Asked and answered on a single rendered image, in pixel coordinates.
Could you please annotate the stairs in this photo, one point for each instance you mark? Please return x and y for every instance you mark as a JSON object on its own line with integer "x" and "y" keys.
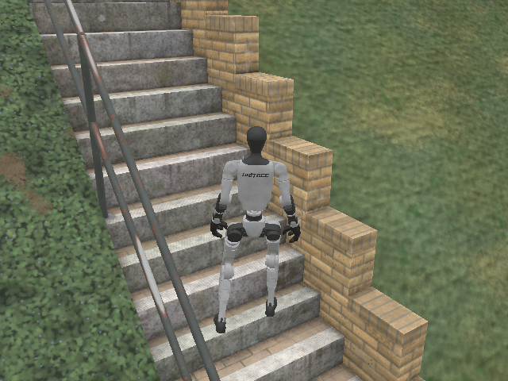
{"x": 180, "y": 140}

